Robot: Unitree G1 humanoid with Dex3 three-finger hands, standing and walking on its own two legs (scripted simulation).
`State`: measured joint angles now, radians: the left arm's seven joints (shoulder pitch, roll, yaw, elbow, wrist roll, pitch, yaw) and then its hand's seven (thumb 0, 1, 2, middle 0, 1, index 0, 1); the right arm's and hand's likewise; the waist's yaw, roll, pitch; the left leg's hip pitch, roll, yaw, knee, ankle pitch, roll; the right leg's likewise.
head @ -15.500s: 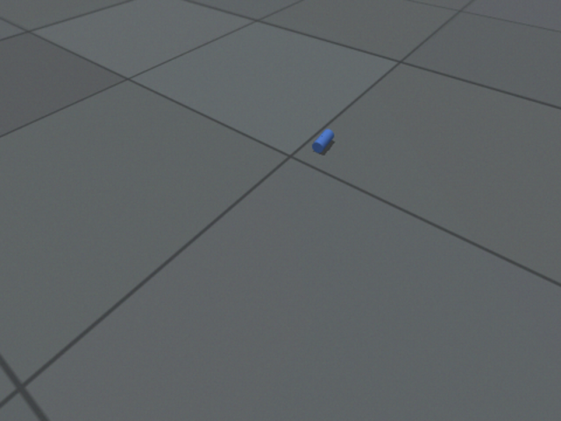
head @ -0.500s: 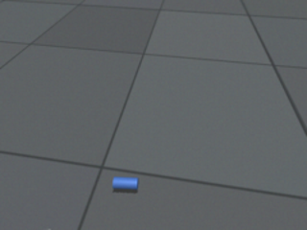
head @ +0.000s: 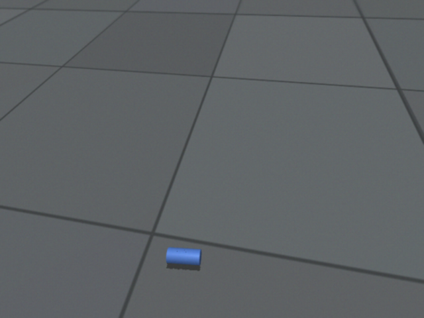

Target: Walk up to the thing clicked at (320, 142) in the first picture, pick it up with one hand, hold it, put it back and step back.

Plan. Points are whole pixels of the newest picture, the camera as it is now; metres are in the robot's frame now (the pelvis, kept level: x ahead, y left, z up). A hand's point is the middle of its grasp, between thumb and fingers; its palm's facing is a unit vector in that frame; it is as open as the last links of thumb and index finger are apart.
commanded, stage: walk up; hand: left
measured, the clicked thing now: (184, 256) +0.52 +0.21 -0.73
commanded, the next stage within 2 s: stand in 0.74 s
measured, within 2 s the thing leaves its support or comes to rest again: neither
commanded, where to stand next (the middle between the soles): +0.11 -0.01 m, yaw -3 degrees
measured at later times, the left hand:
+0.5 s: hand out of the picture +0.10 +0.27 -0.14, palm faces -0.02 -0.94 -0.34, open 7.3 cm
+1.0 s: hand out of the picture +0.12 +0.24 -0.13, palm faces -0.05 -0.94 -0.34, open 7.3 cm
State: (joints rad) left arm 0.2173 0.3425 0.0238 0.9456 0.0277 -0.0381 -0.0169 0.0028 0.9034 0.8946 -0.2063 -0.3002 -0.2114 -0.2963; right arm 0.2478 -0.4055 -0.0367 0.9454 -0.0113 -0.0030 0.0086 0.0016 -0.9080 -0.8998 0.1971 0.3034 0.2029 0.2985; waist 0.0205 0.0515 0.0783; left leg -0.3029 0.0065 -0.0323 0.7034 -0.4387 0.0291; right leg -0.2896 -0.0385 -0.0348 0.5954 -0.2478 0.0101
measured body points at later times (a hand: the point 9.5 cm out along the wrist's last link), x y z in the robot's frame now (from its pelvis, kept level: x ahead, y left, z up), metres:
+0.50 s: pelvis +0.03 +0.02 +0.02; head +0.03 +0.02 +0.47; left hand +0.11 +0.32 -0.11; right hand +0.13 -0.28 -0.11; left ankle +0.03 +0.13 -0.73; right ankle +0.05 -0.13 -0.73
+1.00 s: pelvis +0.03 -0.01 +0.02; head +0.03 -0.01 +0.47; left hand +0.12 +0.29 -0.11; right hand +0.10 -0.31 -0.11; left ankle +0.03 +0.13 -0.73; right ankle +0.05 -0.13 -0.73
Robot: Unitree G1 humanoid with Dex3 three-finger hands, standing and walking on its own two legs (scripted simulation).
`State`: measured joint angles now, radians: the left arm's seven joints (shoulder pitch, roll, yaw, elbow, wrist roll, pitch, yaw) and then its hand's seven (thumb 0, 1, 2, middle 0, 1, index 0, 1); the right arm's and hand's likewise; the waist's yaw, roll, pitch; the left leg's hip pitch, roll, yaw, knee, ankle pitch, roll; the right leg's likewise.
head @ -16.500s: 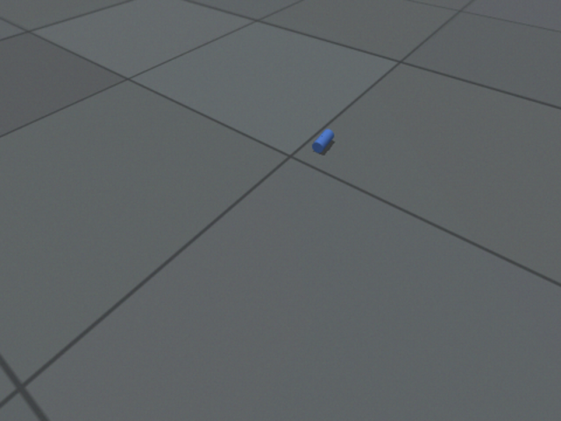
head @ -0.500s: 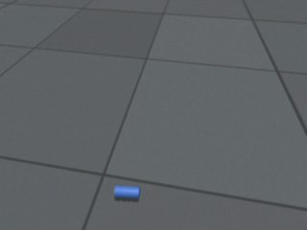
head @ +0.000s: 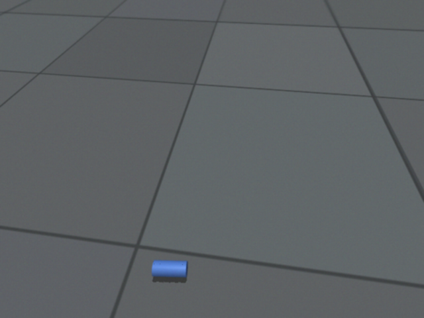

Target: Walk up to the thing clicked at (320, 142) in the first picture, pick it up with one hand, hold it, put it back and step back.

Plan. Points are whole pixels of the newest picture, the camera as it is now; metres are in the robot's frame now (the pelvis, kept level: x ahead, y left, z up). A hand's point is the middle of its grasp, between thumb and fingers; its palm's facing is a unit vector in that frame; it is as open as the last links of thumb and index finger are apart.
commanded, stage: stand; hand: left
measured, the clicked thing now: (170, 268) +0.48 +0.23 -0.75
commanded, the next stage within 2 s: walk up in 0.74 s
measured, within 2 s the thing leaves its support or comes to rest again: neither
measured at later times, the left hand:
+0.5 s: hand out of the picture +0.08 +0.25 -0.15, palm faces -0.03 -0.94 -0.35, open 7.3 cm
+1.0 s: hand out of the picture +0.09 +0.28 -0.17, palm faces -0.03 -0.92 -0.38, open 7.3 cm
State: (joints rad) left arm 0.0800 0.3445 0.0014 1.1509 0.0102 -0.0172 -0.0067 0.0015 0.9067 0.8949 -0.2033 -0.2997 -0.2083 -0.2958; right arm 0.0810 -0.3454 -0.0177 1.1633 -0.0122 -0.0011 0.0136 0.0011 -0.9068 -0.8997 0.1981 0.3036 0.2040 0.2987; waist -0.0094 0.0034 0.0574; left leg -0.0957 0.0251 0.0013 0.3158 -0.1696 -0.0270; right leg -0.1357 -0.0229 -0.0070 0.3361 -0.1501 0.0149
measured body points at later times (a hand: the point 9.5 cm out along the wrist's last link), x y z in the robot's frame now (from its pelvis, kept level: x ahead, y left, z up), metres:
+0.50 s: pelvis +0.00 -0.01 +0.00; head +0.01 -0.01 +0.45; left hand +0.08 +0.30 -0.13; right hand +0.07 -0.31 -0.14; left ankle +0.00 +0.14 -0.75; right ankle +0.02 -0.13 -0.75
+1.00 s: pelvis -0.03 +0.02 -0.02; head +0.03 +0.02 +0.42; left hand +0.09 +0.33 -0.15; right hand +0.06 -0.31 -0.14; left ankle -0.04 +0.13 -0.73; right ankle +0.02 -0.13 -0.75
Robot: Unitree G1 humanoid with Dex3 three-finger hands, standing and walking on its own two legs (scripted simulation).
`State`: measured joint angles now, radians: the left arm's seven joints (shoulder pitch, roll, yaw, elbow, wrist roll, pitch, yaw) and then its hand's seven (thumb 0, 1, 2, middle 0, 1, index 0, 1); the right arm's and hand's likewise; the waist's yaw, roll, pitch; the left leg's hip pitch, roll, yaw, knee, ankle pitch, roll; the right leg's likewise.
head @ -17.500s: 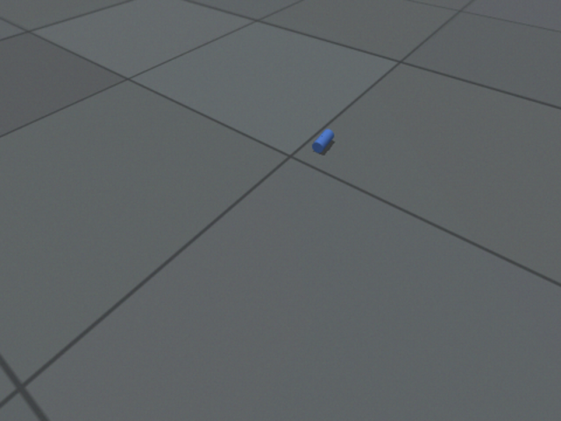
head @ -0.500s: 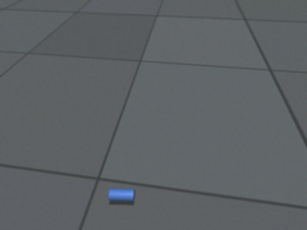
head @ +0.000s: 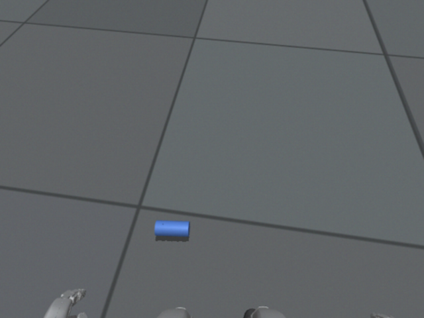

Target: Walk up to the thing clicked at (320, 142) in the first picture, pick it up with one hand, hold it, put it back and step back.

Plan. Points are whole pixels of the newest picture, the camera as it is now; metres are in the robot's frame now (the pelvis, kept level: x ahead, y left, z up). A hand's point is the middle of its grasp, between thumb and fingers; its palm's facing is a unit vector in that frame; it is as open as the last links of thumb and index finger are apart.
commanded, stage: walk up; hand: left
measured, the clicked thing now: (172, 228) +0.52 +0.21 -0.73
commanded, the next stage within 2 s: none
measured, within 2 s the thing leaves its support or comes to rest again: neither
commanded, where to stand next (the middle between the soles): +0.12 -0.01 m, yaw -1 degrees
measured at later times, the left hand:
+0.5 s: hand out of the picture +0.03 +0.27 -0.16, palm faces -0.10 -0.91 -0.40, open 7.3 cm
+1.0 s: hand out of the picture -0.11 +0.27 -0.15, palm faces +0.00 -0.95 -0.33, open 7.3 cm
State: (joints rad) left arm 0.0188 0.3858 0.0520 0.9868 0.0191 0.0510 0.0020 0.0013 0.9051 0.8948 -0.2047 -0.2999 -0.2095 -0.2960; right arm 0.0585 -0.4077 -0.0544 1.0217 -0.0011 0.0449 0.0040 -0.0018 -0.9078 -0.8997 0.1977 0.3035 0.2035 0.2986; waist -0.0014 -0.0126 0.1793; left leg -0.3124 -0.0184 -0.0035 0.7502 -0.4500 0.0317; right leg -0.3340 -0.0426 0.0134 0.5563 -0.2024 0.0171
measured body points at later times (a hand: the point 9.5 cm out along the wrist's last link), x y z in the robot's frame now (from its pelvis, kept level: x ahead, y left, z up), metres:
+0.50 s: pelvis -0.09 +0.01 -0.01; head -0.02 +0.01 +0.43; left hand +0.03 +0.32 -0.13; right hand -0.01 -0.30 -0.13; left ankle -0.04 +0.12 -0.73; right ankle -0.11 -0.10 -0.73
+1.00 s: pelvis -0.23 +0.01 +0.00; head -0.18 +0.04 +0.45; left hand -0.12 +0.32 -0.13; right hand -0.14 -0.30 -0.10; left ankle -0.21 +0.13 -0.73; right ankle -0.24 -0.14 -0.64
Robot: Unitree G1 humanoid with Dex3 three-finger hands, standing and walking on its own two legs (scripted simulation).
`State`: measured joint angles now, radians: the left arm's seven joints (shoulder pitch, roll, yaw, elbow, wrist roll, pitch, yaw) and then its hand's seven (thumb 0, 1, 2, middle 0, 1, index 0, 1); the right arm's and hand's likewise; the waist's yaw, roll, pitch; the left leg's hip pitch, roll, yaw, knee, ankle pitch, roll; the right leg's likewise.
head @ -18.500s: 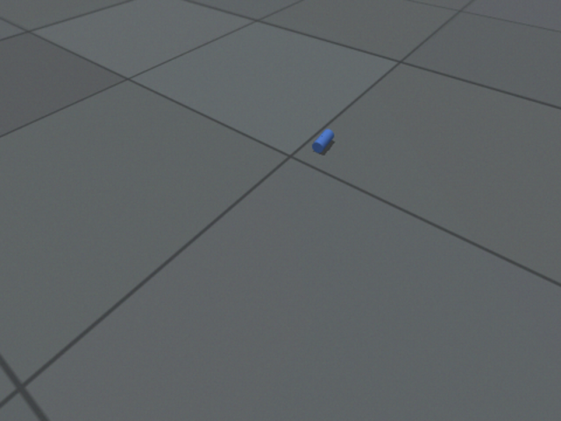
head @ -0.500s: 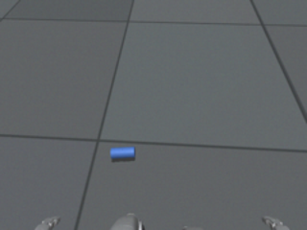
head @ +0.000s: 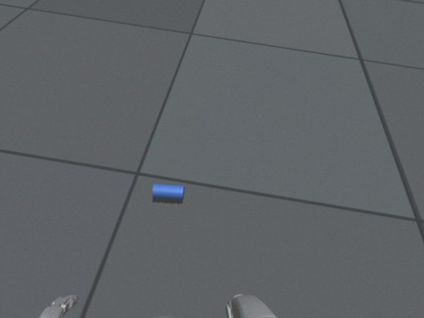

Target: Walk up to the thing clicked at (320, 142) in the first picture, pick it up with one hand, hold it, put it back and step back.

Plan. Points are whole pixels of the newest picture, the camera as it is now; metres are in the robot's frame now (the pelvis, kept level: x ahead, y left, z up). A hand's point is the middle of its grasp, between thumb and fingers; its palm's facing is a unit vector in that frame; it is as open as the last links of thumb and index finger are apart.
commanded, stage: walk up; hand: left
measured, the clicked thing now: (168, 191) +0.74 +0.21 -0.73
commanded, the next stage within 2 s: stand in 1.34 s
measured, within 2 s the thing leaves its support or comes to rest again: neither
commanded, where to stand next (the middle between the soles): +0.35 -0.02 m, yaw -1 degrees
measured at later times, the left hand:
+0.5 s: hand out of the picture +0.01 +0.25 -0.15, palm faces +0.01 -0.92 -0.40, open 7.3 cm
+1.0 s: hand out of the picture +0.07 +0.25 -0.15, palm faces +0.06 -0.94 -0.34, open 7.3 cm
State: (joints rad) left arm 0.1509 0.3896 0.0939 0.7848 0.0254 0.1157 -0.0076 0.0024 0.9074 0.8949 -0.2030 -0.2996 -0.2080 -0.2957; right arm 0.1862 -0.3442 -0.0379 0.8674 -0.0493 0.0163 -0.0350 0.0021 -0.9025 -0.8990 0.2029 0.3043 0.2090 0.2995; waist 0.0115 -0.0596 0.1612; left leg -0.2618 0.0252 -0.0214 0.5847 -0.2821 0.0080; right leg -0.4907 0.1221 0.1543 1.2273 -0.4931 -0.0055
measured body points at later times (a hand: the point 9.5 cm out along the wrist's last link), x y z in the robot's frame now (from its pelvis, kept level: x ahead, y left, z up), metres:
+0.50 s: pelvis -0.06 -0.03 -0.01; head -0.04 -0.03 +0.44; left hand +0.01 +0.29 -0.12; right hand -0.01 -0.33 -0.14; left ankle -0.04 +0.10 -0.73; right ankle -0.09 -0.17 -0.73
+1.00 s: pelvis -0.03 -0.01 +0.00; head -0.02 +0.00 +0.45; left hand +0.06 +0.30 -0.13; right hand +0.06 -0.31 -0.12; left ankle -0.03 +0.10 -0.73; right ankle -0.05 -0.16 -0.73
